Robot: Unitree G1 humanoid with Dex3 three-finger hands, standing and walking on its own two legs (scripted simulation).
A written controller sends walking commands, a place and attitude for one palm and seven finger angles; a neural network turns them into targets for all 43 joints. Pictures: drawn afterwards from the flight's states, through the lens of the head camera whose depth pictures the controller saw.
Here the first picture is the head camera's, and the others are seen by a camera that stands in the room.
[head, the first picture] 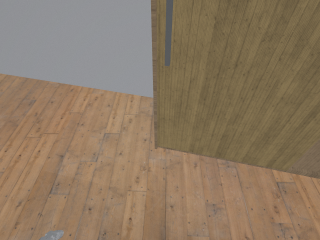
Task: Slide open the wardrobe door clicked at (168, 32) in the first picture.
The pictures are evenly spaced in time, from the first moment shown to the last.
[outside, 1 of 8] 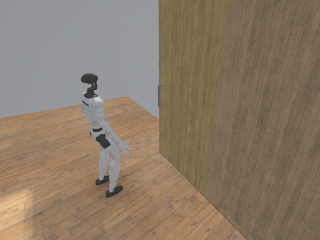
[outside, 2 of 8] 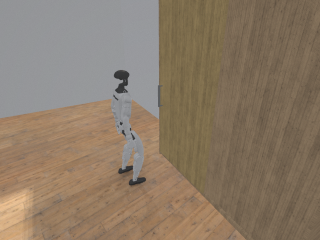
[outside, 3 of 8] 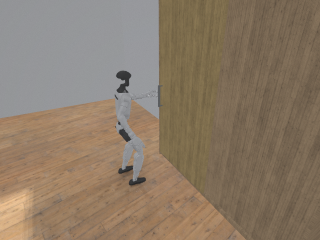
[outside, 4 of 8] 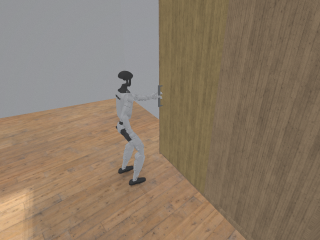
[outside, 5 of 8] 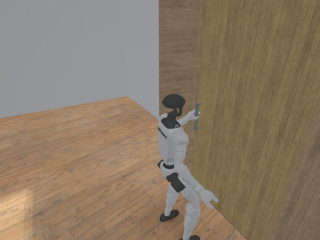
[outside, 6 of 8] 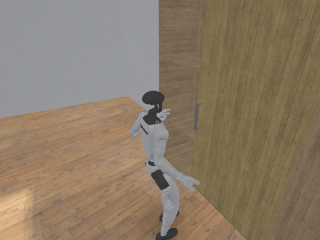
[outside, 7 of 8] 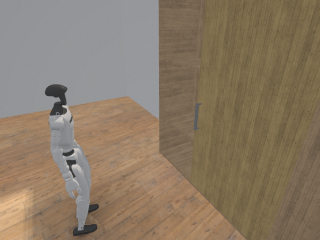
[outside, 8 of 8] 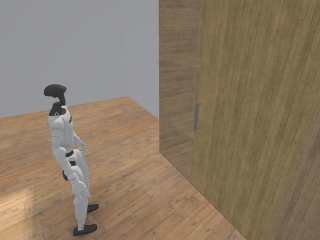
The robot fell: no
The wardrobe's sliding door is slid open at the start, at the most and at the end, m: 0.00 0.70 0.69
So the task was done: yes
